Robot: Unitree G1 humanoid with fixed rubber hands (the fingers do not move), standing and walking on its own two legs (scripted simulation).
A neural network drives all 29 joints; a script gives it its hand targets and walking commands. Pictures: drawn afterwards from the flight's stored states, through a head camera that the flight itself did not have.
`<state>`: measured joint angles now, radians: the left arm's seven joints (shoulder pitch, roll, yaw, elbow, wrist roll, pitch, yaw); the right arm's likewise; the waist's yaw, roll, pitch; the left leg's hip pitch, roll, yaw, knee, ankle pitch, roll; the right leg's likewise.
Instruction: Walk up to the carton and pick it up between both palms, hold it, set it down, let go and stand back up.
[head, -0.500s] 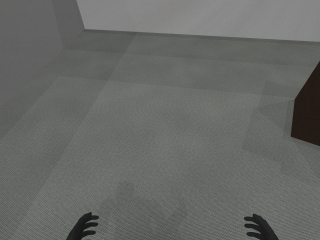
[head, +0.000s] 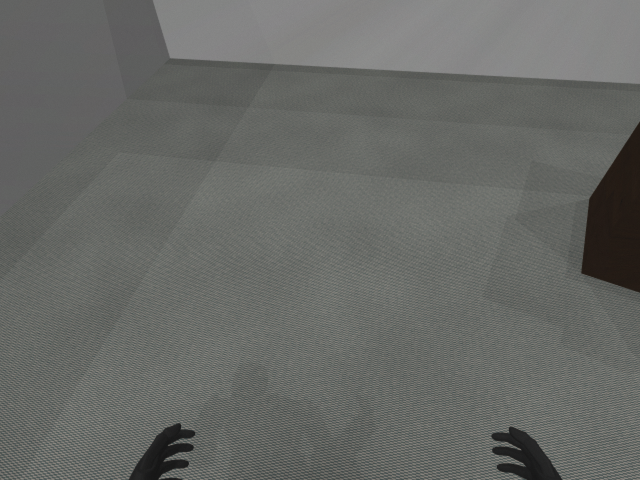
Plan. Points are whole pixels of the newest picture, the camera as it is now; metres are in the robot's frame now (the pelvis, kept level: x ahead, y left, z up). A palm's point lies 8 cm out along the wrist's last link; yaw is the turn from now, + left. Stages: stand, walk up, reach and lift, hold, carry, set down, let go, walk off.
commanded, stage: stand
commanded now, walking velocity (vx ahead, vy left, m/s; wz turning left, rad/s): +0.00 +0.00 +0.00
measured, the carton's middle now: out of the picture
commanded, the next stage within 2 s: walk up in 0.88 s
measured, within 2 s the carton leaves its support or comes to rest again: neither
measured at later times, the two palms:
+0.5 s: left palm out of the picture +0.15 +0.26 -0.08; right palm out of the picture +0.15 -0.24 -0.08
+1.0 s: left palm out of the picture +0.14 +0.26 -0.08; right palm out of the picture +0.15 -0.24 -0.07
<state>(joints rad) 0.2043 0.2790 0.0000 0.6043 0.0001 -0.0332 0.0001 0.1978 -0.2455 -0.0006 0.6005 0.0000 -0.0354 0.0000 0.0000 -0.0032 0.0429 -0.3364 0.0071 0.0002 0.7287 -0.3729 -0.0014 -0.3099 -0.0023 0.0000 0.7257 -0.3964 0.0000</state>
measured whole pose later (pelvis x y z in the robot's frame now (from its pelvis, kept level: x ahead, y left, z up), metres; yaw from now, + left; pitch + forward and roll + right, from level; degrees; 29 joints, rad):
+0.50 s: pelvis +0.00 +0.00 +0.00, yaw +0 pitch -1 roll +0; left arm 0.20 0.29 0.00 0.61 0.00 -0.04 0.00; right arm 0.20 -0.25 0.00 0.60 0.00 -0.04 0.00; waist 0.00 0.00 0.04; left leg -0.34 0.01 0.00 0.73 -0.37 0.00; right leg -0.31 0.00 0.00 0.73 -0.40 0.00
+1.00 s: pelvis -0.01 +0.00 +0.00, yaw +0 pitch -2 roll +0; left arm 0.20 0.30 0.00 0.64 0.00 -0.04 0.00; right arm 0.20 -0.25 0.00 0.60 0.00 -0.04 0.00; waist 0.00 0.00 0.04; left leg -0.34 0.01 0.00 0.73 -0.37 0.00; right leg -0.31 0.00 0.00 0.73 -0.39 0.00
